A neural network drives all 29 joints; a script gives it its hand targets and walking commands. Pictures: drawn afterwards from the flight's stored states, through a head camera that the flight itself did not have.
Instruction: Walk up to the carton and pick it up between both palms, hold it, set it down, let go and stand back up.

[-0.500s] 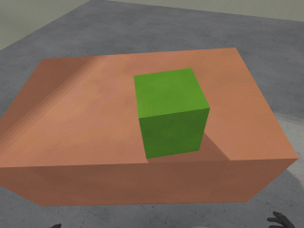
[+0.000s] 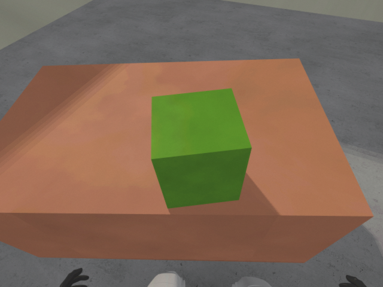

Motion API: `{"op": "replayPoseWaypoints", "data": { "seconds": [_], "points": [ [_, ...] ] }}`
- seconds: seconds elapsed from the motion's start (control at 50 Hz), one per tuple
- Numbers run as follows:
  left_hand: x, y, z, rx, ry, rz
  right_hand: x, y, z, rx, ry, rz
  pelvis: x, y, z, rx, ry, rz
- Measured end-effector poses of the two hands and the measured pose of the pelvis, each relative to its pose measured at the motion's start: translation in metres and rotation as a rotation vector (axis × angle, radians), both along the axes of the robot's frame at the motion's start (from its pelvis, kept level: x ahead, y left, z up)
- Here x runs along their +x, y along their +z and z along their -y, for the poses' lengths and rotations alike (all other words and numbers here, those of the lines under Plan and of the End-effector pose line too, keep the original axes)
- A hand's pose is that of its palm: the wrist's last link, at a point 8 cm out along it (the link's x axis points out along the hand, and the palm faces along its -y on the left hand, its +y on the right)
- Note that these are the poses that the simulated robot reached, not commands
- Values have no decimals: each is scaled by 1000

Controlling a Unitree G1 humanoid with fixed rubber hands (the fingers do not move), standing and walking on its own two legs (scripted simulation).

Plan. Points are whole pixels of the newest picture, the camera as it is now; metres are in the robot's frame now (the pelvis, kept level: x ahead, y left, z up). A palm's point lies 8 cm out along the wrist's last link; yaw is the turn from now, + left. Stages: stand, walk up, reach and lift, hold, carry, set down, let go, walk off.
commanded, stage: walk up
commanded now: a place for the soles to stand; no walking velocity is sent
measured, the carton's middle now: (197, 151) +0.45 +0.03 -0.03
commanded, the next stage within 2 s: reach and lift in 1.54 s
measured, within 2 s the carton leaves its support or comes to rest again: neither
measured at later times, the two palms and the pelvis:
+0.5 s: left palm out of the picture +0.12 +0.34 -0.07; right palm (354, 277) +0.15 -0.29 -0.08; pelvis +0.02 +0.01 +0.03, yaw +5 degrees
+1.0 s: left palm out of the picture +0.08 +0.35 -0.07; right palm (337, 262) +0.18 -0.26 -0.07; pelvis +0.02 +0.02 +0.04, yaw +6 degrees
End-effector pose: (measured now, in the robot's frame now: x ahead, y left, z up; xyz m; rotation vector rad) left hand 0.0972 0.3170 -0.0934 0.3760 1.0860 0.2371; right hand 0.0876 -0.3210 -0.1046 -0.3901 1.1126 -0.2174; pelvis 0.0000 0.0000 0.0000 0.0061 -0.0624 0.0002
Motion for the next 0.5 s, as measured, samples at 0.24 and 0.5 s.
{"op": "replayPoseWaypoints", "data": {
  "seconds": [0.24,0.5],
  "points": [
    [13,18,-6,12,50,18,59,14,-16,40,42,39,15,16,0,3,54,-9],
    [20,28,-25,3,91,24,66,25,-28,22,67,3,21,26,-12,-12,83,-11]
  ]
}}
